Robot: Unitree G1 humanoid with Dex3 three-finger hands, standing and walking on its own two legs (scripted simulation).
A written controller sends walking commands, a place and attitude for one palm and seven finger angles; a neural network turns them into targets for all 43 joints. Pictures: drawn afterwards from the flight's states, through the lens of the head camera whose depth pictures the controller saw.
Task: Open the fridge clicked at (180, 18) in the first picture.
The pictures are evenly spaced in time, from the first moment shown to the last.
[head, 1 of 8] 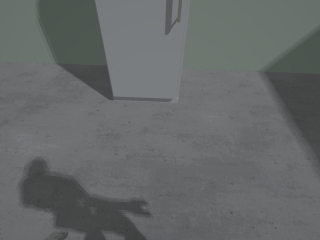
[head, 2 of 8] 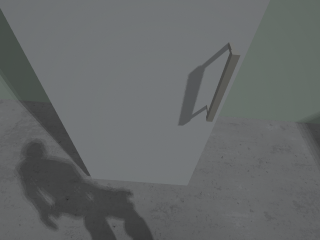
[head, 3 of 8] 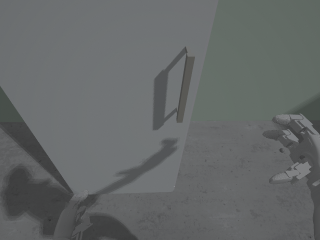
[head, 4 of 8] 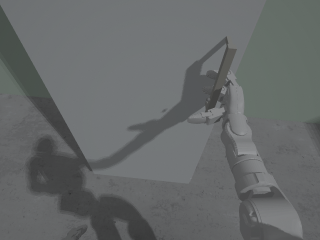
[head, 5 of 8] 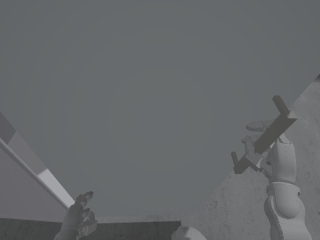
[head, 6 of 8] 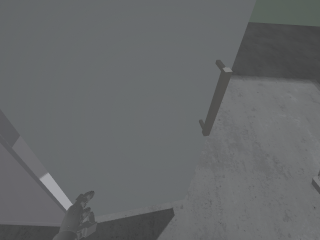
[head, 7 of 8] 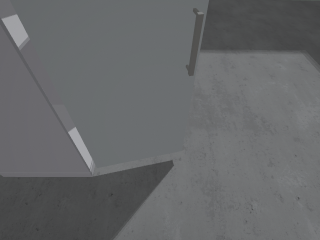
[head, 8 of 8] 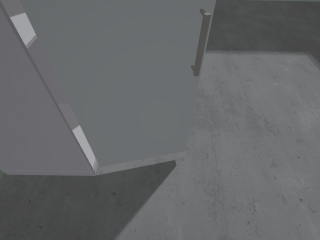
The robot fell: no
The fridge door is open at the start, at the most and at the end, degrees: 0 84 77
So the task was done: yes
